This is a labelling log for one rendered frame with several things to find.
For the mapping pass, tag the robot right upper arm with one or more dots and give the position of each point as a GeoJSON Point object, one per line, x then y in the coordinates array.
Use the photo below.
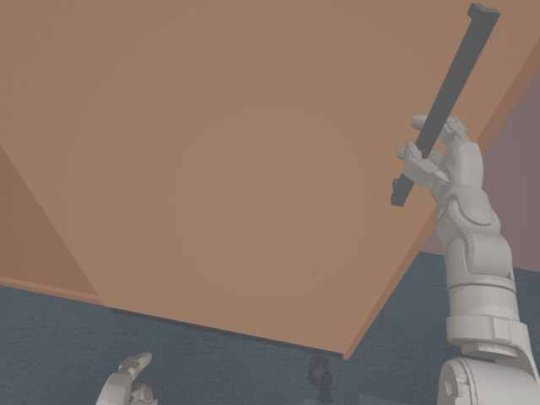
{"type": "Point", "coordinates": [474, 382]}

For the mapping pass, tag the handle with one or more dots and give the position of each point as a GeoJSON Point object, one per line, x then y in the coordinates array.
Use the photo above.
{"type": "Point", "coordinates": [473, 42]}

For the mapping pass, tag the robot right forearm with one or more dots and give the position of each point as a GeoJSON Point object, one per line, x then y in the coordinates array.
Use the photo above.
{"type": "Point", "coordinates": [484, 319]}

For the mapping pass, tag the left robot hand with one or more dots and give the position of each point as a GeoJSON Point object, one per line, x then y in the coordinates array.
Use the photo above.
{"type": "Point", "coordinates": [118, 389]}

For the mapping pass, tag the wardrobe door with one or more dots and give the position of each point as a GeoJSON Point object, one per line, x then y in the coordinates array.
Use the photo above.
{"type": "Point", "coordinates": [31, 250]}
{"type": "Point", "coordinates": [229, 163]}

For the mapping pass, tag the right robot hand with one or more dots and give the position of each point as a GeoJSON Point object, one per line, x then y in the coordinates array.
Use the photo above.
{"type": "Point", "coordinates": [461, 165]}

